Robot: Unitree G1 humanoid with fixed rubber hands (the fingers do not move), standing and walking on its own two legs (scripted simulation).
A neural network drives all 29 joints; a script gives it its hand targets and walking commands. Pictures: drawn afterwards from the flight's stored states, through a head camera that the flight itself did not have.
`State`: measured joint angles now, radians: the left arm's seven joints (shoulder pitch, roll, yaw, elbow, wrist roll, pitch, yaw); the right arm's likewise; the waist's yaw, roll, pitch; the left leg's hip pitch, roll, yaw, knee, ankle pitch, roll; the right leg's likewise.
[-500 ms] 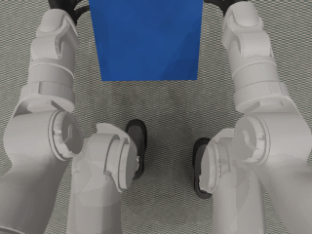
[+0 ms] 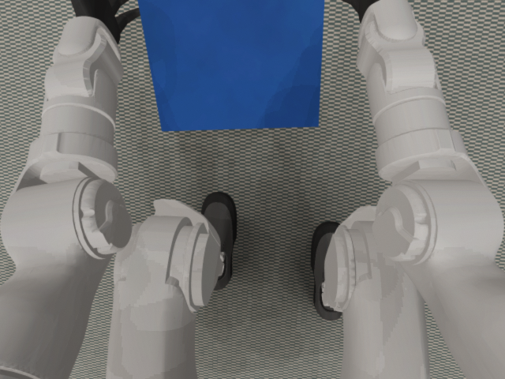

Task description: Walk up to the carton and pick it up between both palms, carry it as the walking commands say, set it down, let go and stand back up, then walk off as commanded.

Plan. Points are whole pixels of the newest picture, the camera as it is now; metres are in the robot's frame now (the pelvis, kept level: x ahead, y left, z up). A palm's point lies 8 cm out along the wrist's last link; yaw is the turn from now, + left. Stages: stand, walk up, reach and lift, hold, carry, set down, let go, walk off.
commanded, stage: set down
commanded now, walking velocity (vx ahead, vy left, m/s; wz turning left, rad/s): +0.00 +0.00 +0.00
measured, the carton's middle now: (237, 23) +0.55 +0.08 -0.26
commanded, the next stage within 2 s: none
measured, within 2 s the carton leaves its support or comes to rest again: neither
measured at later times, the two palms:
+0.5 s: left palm (101, 17) +0.53 +0.23 -0.17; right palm out of the picture +0.56 -0.09 -0.18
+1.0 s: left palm (122, 43) +0.51 +0.22 -0.19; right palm (375, 24) +0.54 -0.11 -0.20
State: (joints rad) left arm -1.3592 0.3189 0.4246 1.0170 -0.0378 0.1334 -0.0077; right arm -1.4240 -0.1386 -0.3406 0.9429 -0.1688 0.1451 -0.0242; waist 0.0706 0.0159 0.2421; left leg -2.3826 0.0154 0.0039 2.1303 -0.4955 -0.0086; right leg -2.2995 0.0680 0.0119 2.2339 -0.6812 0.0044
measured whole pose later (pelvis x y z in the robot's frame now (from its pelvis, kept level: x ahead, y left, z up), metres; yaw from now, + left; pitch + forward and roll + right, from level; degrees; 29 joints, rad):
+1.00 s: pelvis +0.00 +0.00 -0.01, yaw -1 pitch +38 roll +1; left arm -1.43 0.35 0.29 1.24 -0.10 0.04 0.01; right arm -1.44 -0.25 -0.13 1.11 0.00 0.07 -0.06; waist 0.08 0.00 0.36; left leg -2.33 0.02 0.00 2.19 -0.52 -0.01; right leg -2.25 0.08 0.00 2.29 -0.69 0.00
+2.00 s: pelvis -0.01 +0.00 +0.05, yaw +0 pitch +41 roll +0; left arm -1.24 0.35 0.24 0.97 -0.20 0.08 0.08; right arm -1.35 -0.38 -0.07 1.01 0.16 0.13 -0.10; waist 0.09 -0.02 0.15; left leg -2.25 0.00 -0.01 1.98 -0.46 -0.01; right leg -2.16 0.06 0.01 2.08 -0.64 0.01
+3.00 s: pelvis +0.04 +0.01 +0.29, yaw -1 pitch +44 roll -1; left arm -0.91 0.20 0.38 0.81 0.03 0.11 -0.02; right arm -1.02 -0.26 -0.28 0.91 -0.08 0.13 0.03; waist 0.08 -0.03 -0.14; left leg -1.53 0.00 0.00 1.01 -0.25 0.00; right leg -1.48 0.04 0.04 1.07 -0.37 0.01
